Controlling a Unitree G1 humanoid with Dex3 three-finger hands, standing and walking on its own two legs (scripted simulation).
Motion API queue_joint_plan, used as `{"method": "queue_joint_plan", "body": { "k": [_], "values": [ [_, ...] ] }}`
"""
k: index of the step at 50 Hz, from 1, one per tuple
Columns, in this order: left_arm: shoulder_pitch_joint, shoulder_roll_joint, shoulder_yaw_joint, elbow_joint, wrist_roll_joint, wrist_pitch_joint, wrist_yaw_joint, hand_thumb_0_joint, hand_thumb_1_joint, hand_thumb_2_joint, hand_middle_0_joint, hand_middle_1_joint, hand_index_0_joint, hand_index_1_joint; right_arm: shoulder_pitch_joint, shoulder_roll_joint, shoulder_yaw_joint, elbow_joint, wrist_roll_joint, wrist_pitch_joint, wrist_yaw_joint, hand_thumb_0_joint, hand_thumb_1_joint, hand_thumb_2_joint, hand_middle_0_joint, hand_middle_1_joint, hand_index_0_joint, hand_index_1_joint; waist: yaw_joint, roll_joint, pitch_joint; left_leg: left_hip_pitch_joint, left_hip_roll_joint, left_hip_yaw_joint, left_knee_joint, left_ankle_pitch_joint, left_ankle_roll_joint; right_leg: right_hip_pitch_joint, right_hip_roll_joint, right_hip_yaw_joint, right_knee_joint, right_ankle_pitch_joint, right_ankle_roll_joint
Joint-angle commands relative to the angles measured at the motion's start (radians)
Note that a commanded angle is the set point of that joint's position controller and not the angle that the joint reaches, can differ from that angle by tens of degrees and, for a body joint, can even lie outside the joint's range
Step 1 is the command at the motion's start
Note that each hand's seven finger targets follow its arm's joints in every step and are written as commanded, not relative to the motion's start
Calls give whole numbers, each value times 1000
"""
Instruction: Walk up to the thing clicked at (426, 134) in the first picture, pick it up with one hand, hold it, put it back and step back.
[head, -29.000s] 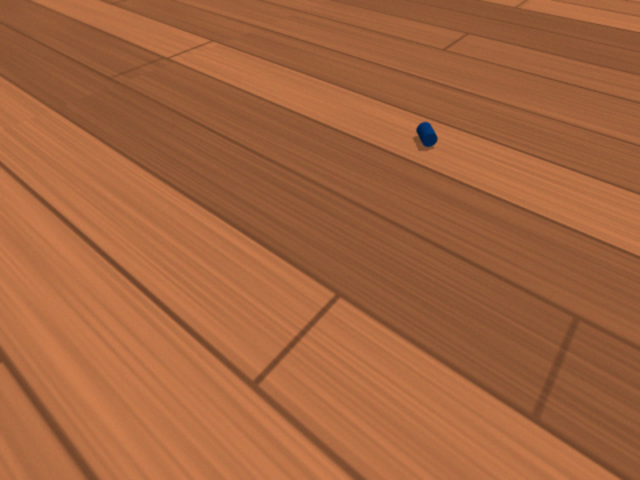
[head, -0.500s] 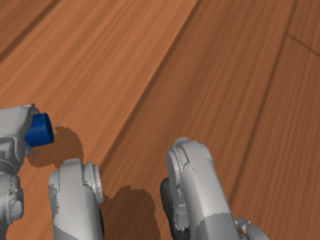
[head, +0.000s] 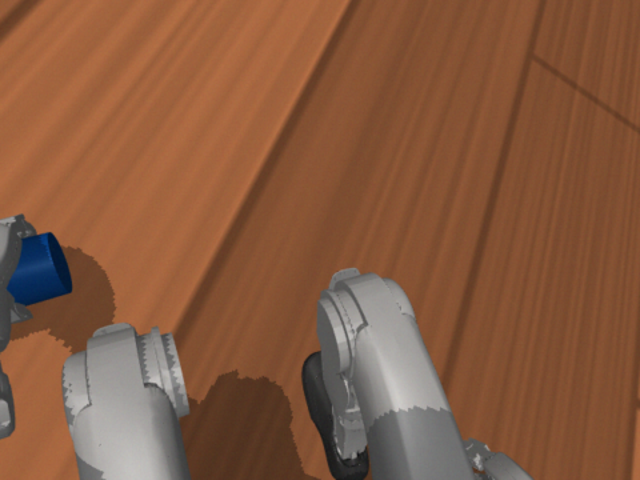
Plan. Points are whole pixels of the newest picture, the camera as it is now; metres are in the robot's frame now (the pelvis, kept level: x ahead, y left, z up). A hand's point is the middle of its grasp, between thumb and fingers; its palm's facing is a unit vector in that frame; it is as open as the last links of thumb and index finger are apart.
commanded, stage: rest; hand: left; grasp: from above
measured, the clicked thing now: (5, 277) +0.41 +0.30 -0.23
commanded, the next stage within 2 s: open in 0.76 s
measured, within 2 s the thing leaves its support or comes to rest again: neither
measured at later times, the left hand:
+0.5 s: hand (5, 280) +0.40 +0.30 -0.23, palm faces -0.43 -0.17 -0.89, open 11.0 cm
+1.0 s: hand (5, 280) +0.40 +0.30 -0.23, palm faces -0.43 -0.15 -0.89, open 11.1 cm
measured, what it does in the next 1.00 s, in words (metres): stands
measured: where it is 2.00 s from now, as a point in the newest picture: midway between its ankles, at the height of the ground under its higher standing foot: (260, 477)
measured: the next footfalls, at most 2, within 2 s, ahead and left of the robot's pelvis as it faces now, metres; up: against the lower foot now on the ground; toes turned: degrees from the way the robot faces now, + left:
none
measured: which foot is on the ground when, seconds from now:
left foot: down 0.00-1.00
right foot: down 0.00-1.00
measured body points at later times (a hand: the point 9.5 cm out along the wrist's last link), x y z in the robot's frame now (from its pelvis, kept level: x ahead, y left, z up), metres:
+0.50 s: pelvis +0.00 +0.01 -0.01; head +0.24 +0.11 +0.36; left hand +0.42 +0.30 -0.18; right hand +0.04 -0.26 -0.08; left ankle +0.06 +0.13 -0.26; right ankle +0.11 -0.13 -0.26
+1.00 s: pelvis -0.01 +0.01 +0.00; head +0.23 +0.12 +0.36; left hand +0.42 +0.30 -0.18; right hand +0.05 -0.26 -0.07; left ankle +0.06 +0.13 -0.26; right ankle +0.11 -0.13 -0.26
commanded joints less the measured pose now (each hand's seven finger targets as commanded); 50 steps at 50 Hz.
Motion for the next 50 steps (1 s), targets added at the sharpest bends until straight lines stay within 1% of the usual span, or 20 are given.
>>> {"method": "queue_joint_plan", "body": {
  "k": [1,2,4,5,8,9,13,14,15,16,17,25,27,29,32,34,35,37,43,50],
  "values": [
    [-327,228,-25,-97,-12,-8,61,0,701,849,-1077,-632,-1064,-645,166,-285,-66,-9,-3,-27,12,0,-891,-897,201,300,200,300,-38,401,-619,466,2,148,-276,220,63,319,20,-166,-193,229,-81],
    [-285,291,37,-74,-9,-5,71,0,694,838,-1074,-614,-1059,-629,184,-302,-71,8,-5,-27,12,0,-889,-897,201,300,201,300,-22,387,-618,472,4,141,-284,224,61,325,19,-173,-191,225,-80],
    [-270,303,42,-71,0,-6,80,0,704,846,-1090,-600,-1071,-619,171,-289,-61,10,-10,-27,18,0,-888,-897,201,301,201,301,-8,401,-614,454,3,146,-277,204,58,329,23,-167,-194,203,-86],
    [-269,294,45,-73,2,-3,85,0,714,863,-1093,-619,-1075,-637,180,-295,-60,8,-17,-27,23,0,-890,-897,201,301,201,301,-21,402,-623,483,4,145,-276,232,57,338,21,-174,-185,228,-79],
    [-306,242,-8,-78,-8,-1,82,0,715,869,-1100,-628,-1081,-647,160,-295,-60,-8,-15,-39,33,0,-893,-899,201,301,200,301,-38,402,-615,459,5,143,-265,217,63,338,27,-166,-194,232,-81],
    [-287,276,14,-55,-15,0,88,0,690,875,-1086,-619,-1063,-643,151,-302,-58,2,-11,-40,33,0,-893,-899,201,301,201,301,-29,390,-603,437,8,137,-263,207,62,335,29,-168,-196,223,-85],
    [-268,296,29,-53,-6,-2,89,0,713,891,-1104,-629,-1081,-653,169,-312,-55,9,-22,-55,43,0,-893,-899,201,301,200,301,-30,415,-610,487,8,128,-278,234,54,329,26,-188,-179,229,-78],
    [-258,283,28,-49,-14,0,92,0,725,852,-1094,-634,-1081,-647,167,-314,-51,5,-21,-56,46,0,-892,-899,201,301,200,301,-31,427,-610,502,9,125,-276,254,52,331,25,-191,-169,248,-76],
    [-271,254,-7,-44,-13,-2,86,0,706,838,-1085,-628,-1071,-642,154,-306,-46,-4,-23,-59,52,0,-895,-900,201,301,200,301,-37,427,-608,492,10,128,-264,253,55,342,31,-183,-172,256,-79],
    [-297,277,7,-31,-15,-5,89,0,706,838,-1082,-639,-1070,-652,160,-307,-38,6,-27,-63,55,0,-896,-900,201,301,200,301,-55,404,-593,471,10,126,-256,240,57,341,29,-188,-176,252,-78],
    [-274,295,24,-49,-11,-7,94,0,688,851,-1075,-619,-1057,-638,166,-326,-47,5,-24,-62,55,0,-892,-899,201,301,200,301,-42,413,-605,481,9,121,-274,256,55,348,28,-190,-181,257,-76],
    [-282,298,1,12,-10,-10,112,0,676,874,-1060,-648,-1043,-667,147,-318,-17,11,-30,-81,66,0,-892,-899,201,301,200,301,-55,387,-556,439,12,118,-250,213,58,351,35,-189,-188,226,-80],
    [-313,253,-51,4,-13,-13,107,0,660,859,-1054,-635,-1035,-655,130,-329,-20,-9,-30,-92,71,0,-895,-901,201,301,200,301,-64,393,-547,440,15,112,-256,199,58,342,39,-188,-197,213,-83],
    [-294,301,-23,33,-11,-9,115,0,685,847,-1063,-640,-1049,-655,136,-339,-11,7,-29,-101,73,0,-894,-900,201,301,200,301,-65,386,-524,441,15,101,-264,198,56,328,34,-200,-187,204,-80],
    [-282,300,-29,39,-5,-6,127,0,686,872,-1072,-649,-1054,-667,123,-341,-9,2,-32,-107,75,0,-893,-900,201,301,200,301,-55,392,-521,446,18,95,-276,185,53,333,37,-200,-193,189,-83],
    [-292,295,-34,46,-6,-3,133,0,667,847,-1052,-640,-1037,-655,122,-346,-4,-1,-38,-110,78,0,-893,-900,201,301,200,301,-69,390,-521,444,17,90,-281,179,55,326,38,-205,-192,187,-81],
    [-309,258,-68,42,-8,-3,128,0,660,838,-1047,-641,-1033,-656,106,-345,-5,-17,-35,-116,82,0,-895,-901,201,301,200,301,-76,392,-503,438,18,90,-271,178,54,315,36,-203,-191,191,-82],
    [-295,302,-39,65,0,-1,133,0,654,848,-1042,-648,-1027,-664,122,-346,9,-8,-40,-119,88,0,-895,-901,201,301,200,301,-80,382,-498,438,20,85,-267,189,55,328,36,-206,-190,204,-78],
    [-299,277,-79,73,-8,8,137,0,619,854,-1025,-651,-1007,-671,100,-358,6,-13,-42,-138,94,0,-898,-902,200,301,200,301,-81,361,-480,420,19,91,-257,160,56,336,39,-197,-206,183,-84],
    [-308,291,-63,63,-12,10,147,0,59,754,-529,-701,-525,-706,107,-367,12,-14,-37,-148,106,0,-889,-898,201,301,201,301,-83,372,-496,446,25,69,-274,196,51,351,41,-204,-203,215,-84]
  ]
}}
